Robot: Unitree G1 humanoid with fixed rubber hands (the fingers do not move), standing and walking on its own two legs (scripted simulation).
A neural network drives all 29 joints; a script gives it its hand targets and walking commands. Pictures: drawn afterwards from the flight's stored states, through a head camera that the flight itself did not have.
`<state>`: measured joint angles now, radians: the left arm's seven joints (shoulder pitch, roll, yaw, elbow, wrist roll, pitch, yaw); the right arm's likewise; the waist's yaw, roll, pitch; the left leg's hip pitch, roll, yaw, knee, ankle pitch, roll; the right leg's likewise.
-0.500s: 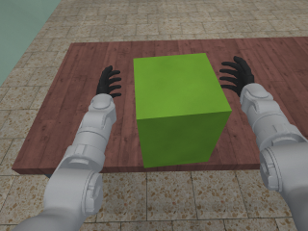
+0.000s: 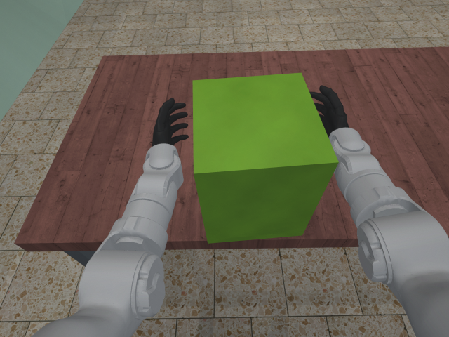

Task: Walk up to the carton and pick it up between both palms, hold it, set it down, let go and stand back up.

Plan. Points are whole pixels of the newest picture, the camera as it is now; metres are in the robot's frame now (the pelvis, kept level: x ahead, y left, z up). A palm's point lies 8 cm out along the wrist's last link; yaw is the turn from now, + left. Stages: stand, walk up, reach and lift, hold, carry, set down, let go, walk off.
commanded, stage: reach and lift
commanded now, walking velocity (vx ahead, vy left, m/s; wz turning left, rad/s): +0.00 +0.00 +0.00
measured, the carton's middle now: (251, 163) +0.44 +0.00 +0.04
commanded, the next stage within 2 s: none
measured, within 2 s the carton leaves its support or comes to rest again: neither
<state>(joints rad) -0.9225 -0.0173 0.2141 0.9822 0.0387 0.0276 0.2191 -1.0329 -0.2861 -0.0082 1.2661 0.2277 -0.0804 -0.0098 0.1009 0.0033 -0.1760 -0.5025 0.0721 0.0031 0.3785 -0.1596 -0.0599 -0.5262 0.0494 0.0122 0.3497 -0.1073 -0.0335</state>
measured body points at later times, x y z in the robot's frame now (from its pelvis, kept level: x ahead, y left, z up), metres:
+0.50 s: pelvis +0.01 +0.00 +0.01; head +0.06 +0.01 +0.45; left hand +0.44 +0.15 +0.11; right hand +0.47 -0.15 +0.11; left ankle +0.00 +0.15 -0.74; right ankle +0.02 -0.10 -0.74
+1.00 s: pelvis +0.02 +0.01 +0.01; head +0.05 +0.02 +0.46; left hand +0.42 +0.15 +0.10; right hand +0.45 -0.14 +0.11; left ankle +0.00 +0.15 -0.74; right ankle +0.02 -0.09 -0.74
